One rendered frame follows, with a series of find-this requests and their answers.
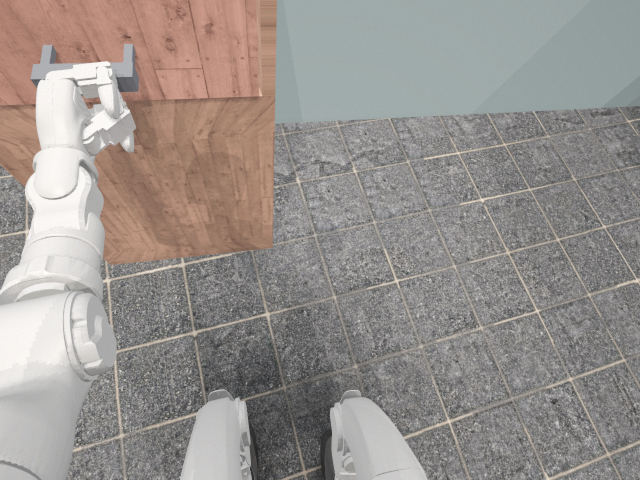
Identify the cabinet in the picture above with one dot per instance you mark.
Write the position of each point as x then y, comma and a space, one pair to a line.
201, 178

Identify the left robot thigh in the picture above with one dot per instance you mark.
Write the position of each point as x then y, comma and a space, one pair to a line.
220, 431

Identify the left robot forearm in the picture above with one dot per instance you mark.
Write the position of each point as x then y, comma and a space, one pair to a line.
64, 248

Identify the robot thigh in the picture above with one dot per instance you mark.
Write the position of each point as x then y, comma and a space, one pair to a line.
220, 431
379, 451

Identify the robot left upper arm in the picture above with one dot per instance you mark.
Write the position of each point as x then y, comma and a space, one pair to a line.
51, 350

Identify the left robot hand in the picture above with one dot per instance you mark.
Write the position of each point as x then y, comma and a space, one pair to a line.
62, 116

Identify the right robot thigh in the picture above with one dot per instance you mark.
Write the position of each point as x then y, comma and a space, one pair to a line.
379, 451

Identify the drawer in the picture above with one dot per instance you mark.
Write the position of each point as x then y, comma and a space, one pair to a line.
184, 49

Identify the handle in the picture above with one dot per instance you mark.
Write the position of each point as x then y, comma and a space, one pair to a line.
125, 72

